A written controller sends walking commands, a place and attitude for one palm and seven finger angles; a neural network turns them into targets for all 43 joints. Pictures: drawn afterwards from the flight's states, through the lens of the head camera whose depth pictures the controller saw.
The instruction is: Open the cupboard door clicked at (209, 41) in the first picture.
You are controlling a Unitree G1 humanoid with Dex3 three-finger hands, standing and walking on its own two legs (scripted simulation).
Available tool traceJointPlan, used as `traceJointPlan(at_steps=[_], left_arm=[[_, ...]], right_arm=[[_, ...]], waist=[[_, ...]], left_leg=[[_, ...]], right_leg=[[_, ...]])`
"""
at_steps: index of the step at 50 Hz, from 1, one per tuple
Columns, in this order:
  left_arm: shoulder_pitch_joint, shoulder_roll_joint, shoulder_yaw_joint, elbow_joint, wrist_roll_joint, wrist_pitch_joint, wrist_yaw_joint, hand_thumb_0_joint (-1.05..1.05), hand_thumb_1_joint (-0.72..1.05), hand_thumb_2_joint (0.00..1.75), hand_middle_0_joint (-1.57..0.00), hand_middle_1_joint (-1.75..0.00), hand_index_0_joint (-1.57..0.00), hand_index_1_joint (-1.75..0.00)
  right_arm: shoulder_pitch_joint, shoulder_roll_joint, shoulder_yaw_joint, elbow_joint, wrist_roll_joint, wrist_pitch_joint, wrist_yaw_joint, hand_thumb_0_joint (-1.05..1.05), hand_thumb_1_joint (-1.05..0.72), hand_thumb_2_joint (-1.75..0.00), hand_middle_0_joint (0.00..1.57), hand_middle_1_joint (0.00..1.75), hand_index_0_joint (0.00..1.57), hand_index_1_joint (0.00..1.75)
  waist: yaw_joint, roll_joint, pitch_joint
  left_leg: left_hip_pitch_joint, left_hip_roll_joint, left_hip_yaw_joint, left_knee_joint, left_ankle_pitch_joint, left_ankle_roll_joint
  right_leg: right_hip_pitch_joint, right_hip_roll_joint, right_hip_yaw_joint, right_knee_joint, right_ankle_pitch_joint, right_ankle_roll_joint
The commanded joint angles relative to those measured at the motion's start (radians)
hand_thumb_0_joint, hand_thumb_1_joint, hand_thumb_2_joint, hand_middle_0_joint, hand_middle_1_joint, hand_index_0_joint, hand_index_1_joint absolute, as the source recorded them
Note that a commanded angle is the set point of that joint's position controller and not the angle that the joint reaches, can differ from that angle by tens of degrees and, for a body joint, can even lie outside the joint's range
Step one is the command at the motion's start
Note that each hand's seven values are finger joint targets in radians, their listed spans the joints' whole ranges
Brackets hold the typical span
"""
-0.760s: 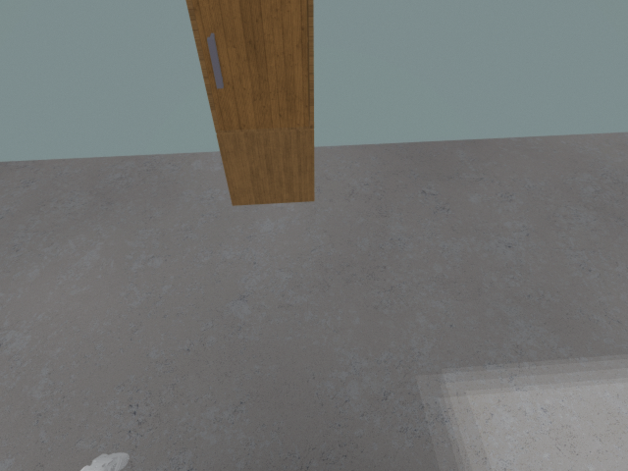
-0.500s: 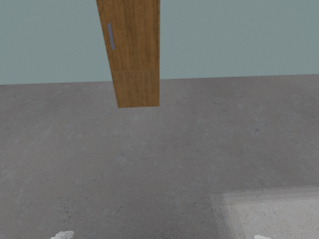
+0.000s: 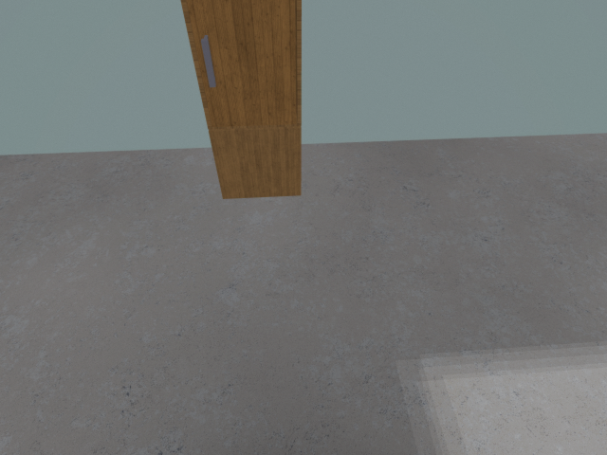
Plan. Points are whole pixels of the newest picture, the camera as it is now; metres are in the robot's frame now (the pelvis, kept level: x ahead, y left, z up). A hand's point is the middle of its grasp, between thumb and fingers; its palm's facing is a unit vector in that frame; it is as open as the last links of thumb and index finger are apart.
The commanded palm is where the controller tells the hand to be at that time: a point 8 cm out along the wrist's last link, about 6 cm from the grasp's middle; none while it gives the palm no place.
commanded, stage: stand and wait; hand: left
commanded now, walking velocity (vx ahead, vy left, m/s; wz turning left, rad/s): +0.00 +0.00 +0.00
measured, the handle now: (209, 61) +1.33 +0.41 -0.08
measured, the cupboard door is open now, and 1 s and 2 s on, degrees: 0 0 0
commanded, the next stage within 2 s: look at it before walking up in 0.22 s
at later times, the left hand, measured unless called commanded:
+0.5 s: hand out of the picture +0.07 +0.25 -0.15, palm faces -0.03 -0.94 -0.33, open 7.3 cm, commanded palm none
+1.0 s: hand out of the picture +0.08 +0.25 -0.16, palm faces -0.02 -0.95 -0.32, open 7.3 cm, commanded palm none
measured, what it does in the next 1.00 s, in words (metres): stands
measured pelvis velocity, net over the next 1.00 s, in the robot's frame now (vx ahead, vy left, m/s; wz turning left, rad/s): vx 0.01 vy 0.01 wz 0.00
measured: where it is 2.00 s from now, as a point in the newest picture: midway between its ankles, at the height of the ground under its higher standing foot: (293, 414)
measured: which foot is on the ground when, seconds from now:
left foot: down 0.00-1.00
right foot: down 0.00-1.00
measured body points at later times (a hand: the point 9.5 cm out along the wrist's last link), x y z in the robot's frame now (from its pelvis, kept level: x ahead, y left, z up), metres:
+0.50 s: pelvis +0.00 +0.00 +0.00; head +0.01 +0.00 +0.45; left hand +0.08 +0.30 -0.13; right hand +0.08 -0.29 -0.13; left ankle +0.01 +0.13 -0.74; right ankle +0.00 -0.11 -0.74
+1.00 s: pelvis +0.01 +0.01 +0.00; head +0.01 +0.01 +0.45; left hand +0.08 +0.30 -0.14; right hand +0.08 -0.28 -0.14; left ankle +0.01 +0.13 -0.74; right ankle +0.00 -0.11 -0.74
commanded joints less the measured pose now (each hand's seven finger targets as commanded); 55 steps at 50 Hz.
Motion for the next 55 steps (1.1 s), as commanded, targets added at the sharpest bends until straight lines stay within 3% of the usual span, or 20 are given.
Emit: traceJointPlan(at_steps=[1, 8, 29, 44, 46, 49, 51, 53, 55], left_arm=[[-0.057, 0.207, 0.038, -0.067, 0.000, -0.024, 0.014, 0.00, 0.90, 0.90, -0.20, -0.30, -0.20, -0.30], [-0.056, 0.203, 0.039, -0.068, 0.001, -0.024, 0.014, 0.00, 0.90, 0.90, -0.20, -0.30, -0.20, -0.30], [-0.048, 0.204, 0.037, -0.064, 0.000, -0.030, 0.016, 0.00, 0.90, 0.90, -0.20, -0.30, -0.20, -0.30], [-0.049, 0.207, 0.036, -0.064, 0.000, -0.030, 0.016, 0.00, 0.90, 0.90, -0.20, -0.30, -0.20, -0.30], [0.027, 0.082, 0.011, -0.032, 0.001, -0.009, 0.021, 0.00, 0.90, 0.90, -0.20, -0.30, -0.20, -0.30], [0.085, 0.101, 0.025, -0.034, 0.012, 0.004, 0.010, 0.00, 0.90, 0.90, -0.20, -0.30, -0.20, -0.30], [0.145, 0.128, 0.042, -0.038, 0.013, 0.002, 0.008, 0.00, 0.90, 0.90, -0.20, -0.30, -0.20, -0.30], [0.186, 0.138, 0.058, -0.044, 0.012, -0.013, 0.012, 0.00, 0.90, 0.90, -0.20, -0.30, -0.20, -0.30], [0.180, 0.119, 0.062, -0.053, 0.015, -0.028, 0.013, 0.00, 0.90, 0.90, -0.20, -0.30, -0.20, -0.30]], right_arm=[[-0.059, -0.202, -0.037, -0.067, 0.006, -0.026, -0.012, 0.00, -0.90, -0.90, 0.20, 0.30, 0.20, 0.30], [-0.058, -0.201, -0.037, -0.066, 0.006, -0.027, -0.010, 0.00, -0.90, -0.90, 0.20, 0.30, 0.20, 0.30], [-0.066, -0.201, -0.037, -0.061, 0.009, -0.028, -0.011, 0.00, -0.90, -0.90, 0.20, 0.30, 0.20, 0.30], [-0.074, -0.207, -0.036, -0.061, 0.009, -0.028, -0.012, 0.00, -0.90, -0.90, 0.20, 0.30, 0.20, 0.30], [-0.009, -0.074, -0.004, -0.032, 0.002, -0.009, -0.005, 0.00, -0.90, -0.90, 0.20, 0.30, 0.20, 0.30], [0.028, -0.063, -0.010, -0.042, -0.008, 0.006, 0.002, 0.00, -0.90, -0.90, 0.20, 0.30, 0.20, 0.30], [0.035, -0.041, -0.011, -0.066, -0.009, 0.006, 0.003, 0.00, -0.90, -0.90, 0.20, 0.30, 0.20, 0.30], [0.036, -0.030, -0.021, -0.092, -0.009, -0.003, 0.007, 0.00, -0.90, -0.90, 0.20, 0.30, 0.20, 0.30], [0.069, -0.007, -0.029, -0.098, -0.004, -0.016, 0.013, 0.00, -0.90, -0.90, 0.20, 0.30, 0.20, 0.30]], waist=[[-0.001, -0.011, -0.040], [0.003, -0.013, -0.037], [0.000, -0.013, -0.074], [-0.001, -0.014, -0.070], [0.003, -0.016, -0.075], [0.019, -0.078, 0.037], [0.037, -0.165, 0.073], [0.040, -0.185, 0.084], [0.015, -0.122, 0.084]], left_leg=[[-0.005, 0.104, -0.088, -0.071, 0.069, 0.043], [-0.009, 0.105, -0.093, -0.079, 0.059, 0.044], [0.032, 0.112, -0.085, -0.068, 0.153, 0.041], [0.046, 0.115, -0.081, -0.080, 0.172, 0.040], [0.021, 0.097, -0.064, -0.061, 0.036, 0.024], [-0.145, 0.046, -0.055, 0.001, -0.261, 0.034], [-0.265, 0.004, 0.010, 0.161, -0.257, 0.028], [-0.327, 0.029, 0.032, 0.295, -0.251, 0.030], [-0.280, 0.053, 0.048, 0.263, -0.237, 0.034]], right_leg=[[-0.023, -0.113, 0.116, -0.101, 0.034, -0.029], [-0.028, -0.112, 0.114, -0.108, 0.013, -0.026], [0.009, -0.119, 0.106, -0.097, 0.151, -0.025], [0.018, -0.118, 0.103, -0.103, 0.175, -0.022], [0.024, -0.115, 0.087, -0.099, -0.012, -0.001], [-0.021, -0.129, 0.144, -0.141, -0.358, -0.025], [0.013, -0.214, 0.248, -0.210, -0.469, -0.081], [0.040, -0.307, 0.316, -0.247, -0.447, -0.144], [0.011, -0.318, 0.245, -0.198, -0.311, -0.158]])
